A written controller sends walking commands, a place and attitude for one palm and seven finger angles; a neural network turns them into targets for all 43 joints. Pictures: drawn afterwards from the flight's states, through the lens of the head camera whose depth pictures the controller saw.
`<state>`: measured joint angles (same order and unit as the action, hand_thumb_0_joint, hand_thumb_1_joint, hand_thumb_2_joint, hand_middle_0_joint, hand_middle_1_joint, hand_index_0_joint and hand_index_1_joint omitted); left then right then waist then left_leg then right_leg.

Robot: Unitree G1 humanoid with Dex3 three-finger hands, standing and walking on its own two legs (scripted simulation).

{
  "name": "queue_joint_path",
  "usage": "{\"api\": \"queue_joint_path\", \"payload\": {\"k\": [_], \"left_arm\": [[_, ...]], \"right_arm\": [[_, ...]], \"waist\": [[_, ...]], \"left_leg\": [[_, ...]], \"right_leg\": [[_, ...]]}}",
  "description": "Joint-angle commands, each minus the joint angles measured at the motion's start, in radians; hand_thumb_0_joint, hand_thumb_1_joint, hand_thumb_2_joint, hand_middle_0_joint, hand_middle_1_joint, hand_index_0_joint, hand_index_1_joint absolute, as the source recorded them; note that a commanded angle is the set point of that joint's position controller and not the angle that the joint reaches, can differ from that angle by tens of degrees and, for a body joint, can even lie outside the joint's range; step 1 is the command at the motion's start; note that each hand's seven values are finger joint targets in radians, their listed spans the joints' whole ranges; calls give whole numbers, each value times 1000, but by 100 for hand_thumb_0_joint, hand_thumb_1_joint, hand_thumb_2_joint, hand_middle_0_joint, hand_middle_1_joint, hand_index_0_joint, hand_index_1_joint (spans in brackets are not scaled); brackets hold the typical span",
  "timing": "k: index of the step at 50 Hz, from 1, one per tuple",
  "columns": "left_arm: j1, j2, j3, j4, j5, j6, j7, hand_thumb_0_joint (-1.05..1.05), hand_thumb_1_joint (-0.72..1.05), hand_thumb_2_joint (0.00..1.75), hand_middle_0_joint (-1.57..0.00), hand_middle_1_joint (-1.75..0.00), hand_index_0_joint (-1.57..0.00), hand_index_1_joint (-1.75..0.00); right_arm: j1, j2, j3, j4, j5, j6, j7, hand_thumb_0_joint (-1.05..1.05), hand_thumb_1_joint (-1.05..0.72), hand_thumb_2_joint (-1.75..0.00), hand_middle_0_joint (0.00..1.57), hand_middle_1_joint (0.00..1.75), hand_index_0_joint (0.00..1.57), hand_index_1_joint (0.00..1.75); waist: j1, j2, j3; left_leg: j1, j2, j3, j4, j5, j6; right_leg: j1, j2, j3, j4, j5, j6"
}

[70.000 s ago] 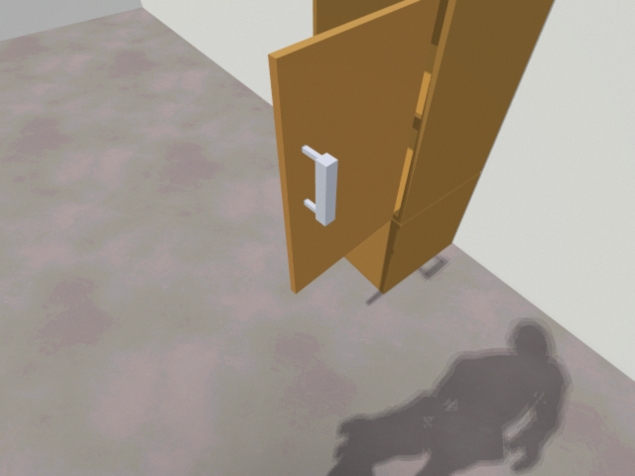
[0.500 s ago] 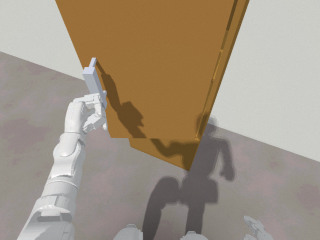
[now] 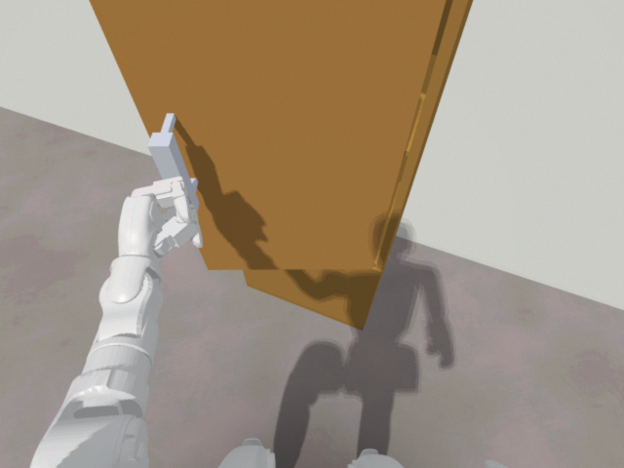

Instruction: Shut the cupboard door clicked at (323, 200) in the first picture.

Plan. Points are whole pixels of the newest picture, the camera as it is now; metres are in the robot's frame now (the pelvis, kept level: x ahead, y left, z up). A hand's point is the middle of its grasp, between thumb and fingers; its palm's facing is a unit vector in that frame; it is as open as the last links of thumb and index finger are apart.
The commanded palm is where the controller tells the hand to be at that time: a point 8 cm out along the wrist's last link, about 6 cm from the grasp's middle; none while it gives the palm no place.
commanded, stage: push the door shut along its arc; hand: left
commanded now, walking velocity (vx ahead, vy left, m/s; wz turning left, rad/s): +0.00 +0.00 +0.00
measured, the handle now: (179, 166) +0.52 +0.20 +0.07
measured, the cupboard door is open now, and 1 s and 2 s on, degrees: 23 12 3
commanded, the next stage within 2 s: pull the fist back off the door in 1.94 s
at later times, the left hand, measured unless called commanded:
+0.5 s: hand (195, 195) +0.45 +0.16 +0.08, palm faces -0.09 -1.00 -0.01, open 3.1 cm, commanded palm +0.44 +0.20 +0.07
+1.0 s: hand (231, 165) +0.51 +0.12 +0.08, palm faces -0.23 -0.97 -0.01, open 3.1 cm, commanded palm +0.51 +0.17 +0.07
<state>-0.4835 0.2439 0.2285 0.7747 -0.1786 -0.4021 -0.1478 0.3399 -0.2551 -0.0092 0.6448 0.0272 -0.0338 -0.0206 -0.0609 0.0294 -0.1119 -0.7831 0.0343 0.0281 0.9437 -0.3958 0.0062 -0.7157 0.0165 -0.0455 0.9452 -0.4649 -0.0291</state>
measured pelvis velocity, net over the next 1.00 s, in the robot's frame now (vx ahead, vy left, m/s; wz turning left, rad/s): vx -0.01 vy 0.01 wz -0.01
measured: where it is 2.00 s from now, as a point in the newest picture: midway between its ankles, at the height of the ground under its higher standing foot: outside the picture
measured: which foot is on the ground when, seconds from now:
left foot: down 0.00-1.00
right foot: down 0.00-1.00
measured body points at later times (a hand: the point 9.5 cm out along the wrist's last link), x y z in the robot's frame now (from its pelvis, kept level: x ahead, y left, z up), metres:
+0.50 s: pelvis -0.01 +0.01 -0.01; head +0.08 +0.02 +0.43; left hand +0.45 +0.22 +0.08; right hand +0.05 -0.25 -0.13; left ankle +0.04 +0.12 -0.68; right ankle +0.00 -0.10 -0.68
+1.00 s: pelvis -0.01 +0.01 -0.03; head +0.11 +0.02 +0.41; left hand +0.52 +0.17 +0.08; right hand -0.02 -0.26 -0.14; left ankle +0.04 +0.12 -0.68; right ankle +0.00 -0.10 -0.68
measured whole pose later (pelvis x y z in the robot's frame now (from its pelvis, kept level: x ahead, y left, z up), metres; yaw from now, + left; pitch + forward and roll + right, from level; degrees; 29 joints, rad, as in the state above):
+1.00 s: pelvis -0.01 +0.01 -0.03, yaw -1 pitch +21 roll -3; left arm -1.05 0.44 0.26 1.25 -0.10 -0.34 -0.31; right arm 0.39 -0.28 0.02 0.68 0.01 -0.05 0.00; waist -0.20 0.05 -0.11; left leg -1.04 0.04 0.01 1.09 -0.42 0.02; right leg -0.95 0.02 -0.07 1.05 -0.47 -0.02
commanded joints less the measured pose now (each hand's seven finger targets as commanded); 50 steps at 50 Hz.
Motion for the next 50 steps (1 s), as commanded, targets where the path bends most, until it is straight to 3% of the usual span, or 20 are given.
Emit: {"api": "queue_joint_path", "payload": {"k": [1,4,9,11,14,16,19,24,26,27,29,31,32,34,40,41,45,46,47,50], "left_arm": [[-396,174,9,-171,4,-65,2,0,90,90,-130,-150,-130,-150],[-401,154,-6,-169,0,-54,-1,0,90,90,-130,-150,-130,-150],[-569,226,23,-101,5,-69,-19,0,90,90,-130,-150,-130,-150],[-654,267,41,-63,11,-83,-30,0,90,90,-130,-150,-130,-150],[-673,248,20,-6,17,-88,-56,0,90,90,-130,-150,-130,-150],[-724,222,-9,21,16,-85,-73,0,90,90,-130,-150,-130,-150],[-694,244,18,105,10,-53,-94,0,90,90,-130,-150,-130,-150],[-804,210,-23,114,8,-48,-126,0,90,90,-130,-150,-130,-150],[-840,275,18,131,14,-52,-128,0,90,90,-130,-150,-130,-150],[-859,244,-15,132,19,-49,-131,0,90,90,-130,-150,-130,-150],[-900,254,-12,153,24,-47,-135,0,90,90,-130,-150,-130,-150],[-944,310,23,144,31,-56,-137,0,90,90,-130,-150,-130,-150],[-952,288,-2,145,34,-54,-141,0,90,90,-130,-150,-130,-150],[-977,282,-12,169,39,-45,-147,0,90,90,-130,-150,-130,-150],[-1036,311,4,186,40,-35,-158,0,90,90,-130,-150,-130,-150],[-1057,341,25,187,42,-35,-159,0,90,90,-130,-150,-130,-150],[-1074,345,26,226,52,-18,-162,0,90,90,-130,-150,-130,-150],[-1103,387,54,233,54,-17,-161,0,90,90,-130,-150,-130,-150],[-1091,394,60,268,62,-6,-158,0,90,90,-130,-150,-130,-150],[-1117,425,83,275,70,-2,-157,0,90,90,-130,-150,-130,-150]], "right_arm": [[23,-134,-43,-105,-1,-37,-7,0,-90,-90,20,30,20,30],[20,-136,-46,-110,-1,-37,-4,0,-90,-90,20,30,20,30],[17,-141,-37,-94,-1,-33,-16,0,-90,-90,20,30,20,30],[16,-144,-31,-83,-1,-34,-22,0,-90,-90,20,30,20,30],[25,-148,-33,-80,-3,-39,-19,0,-90,-90,20,30,20,30],[39,-152,-34,-71,-2,-42,-15,0,-90,-90,20,30,20,30],[66,-165,-39,-70,-5,-35,-10,0,-90,-90,20,30,20,30],[92,-167,-43,-59,-6,-34,-7,0,-90,-90,20,30,20,30],[107,-180,-44,-48,-6,-32,-9,0,-90,-90,20,30,20,30],[108,-174,-42,-49,-8,-32,-8,0,-90,-90,20,30,20,30],[120,-178,-43,-39,-9,-34,-7,0,-90,-90,20,30,20,30],[136,-187,-45,-32,-11,-37,-8,0,-90,-90,20,30,20,30],[136,-182,-44,-31,-12,-37,-6,0,-90,-90,20,30,20,30],[147,-184,-43,-23,-15,-38,-5,0,-90,-90,20,30,20,30],[181,-194,-44,-18,-20,-43,-1,0,-90,-90,20,30,20,30],[183,-199,-43,-14,-19,-43,1,0,-90,-90,20,30,20,30],[201,-197,-41,-17,-23,-38,4,0,-90,-90,20,30,20,30],[200,-201,-39,-15,-22,-39,5,0,-90,-90,20,30,20,30],[207,-201,-38,-13,-24,-35,6,0,-90,-90,20,30,20,30],[221,-202,-34,-22,-29,-34,8,0,-90,-90,20,30,20,30]], "waist": [[-18,-5,-311],[-16,4,-323],[-46,-39,-305],[-55,-10,-313],[-53,43,-349],[-69,73,-383],[-71,10,-388],[-101,22,-392],[-106,9,-389],[-114,33,-384],[-130,35,-375],[-124,62,-428],[-131,92,-436],[-145,89,-432],[-155,117,-470],[-157,108,-480],[-172,98,-463],[-169,111,-466],[-177,83,-446],[-181,84,-454]], "left_leg": [[237,-31,-34,-97,180,24],[272,-30,-42,-102,171,20],[220,-30,-50,-84,132,25],[207,-30,-56,-74,113,24],[246,-27,-69,-67,128,17],[288,-23,-83,-58,164,14],[257,-20,-83,-44,183,18],[265,-18,-91,-28,189,21],[240,-15,-96,-22,180,22],[241,-17,-97,-20,175,24],[235,-14,-102,-14,149,25],[251,-13,-109,-5,173,24],[273,-11,-112,-4,174,21],[269,-8,-117,4,173,22],[293,-5,-132,14,204,22],[283,-2,-131,18,201,21],[255,-4,-127,30,213,26],[233,-3,-123,36,195,25],[221,-2,-128,36,192,27],[191,-6,-116,53,212,34]], "right_leg": [[91,8,44,-141,313,18],[75,12,33,-145,285,13],[63,8,48,-141,258,18],[40,6,53,-129,230,17],[-4,10,41,-111,220,6],[-45,13,30,-96,232,4],[-37,17,28,-94,252,6],[-85,19,21,-86,241,6],[-97,18,25,-81,231,6],[-109,20,23,-79,221,5],[-142,21,24,-82,188,6],[-143,20,28,-67,197,3],[-161,21,22,-67,189,0],[-182,24,19,-64,183,1],[-210,30,11,-52,185,-5],[-208,29,16,-51,187,-1],[-207,33,14,-48,197,-2],[-209,31,21,-45,188,1],[-209,34,15,-45,184,0],[-197,36,23,-40,206,1]]}}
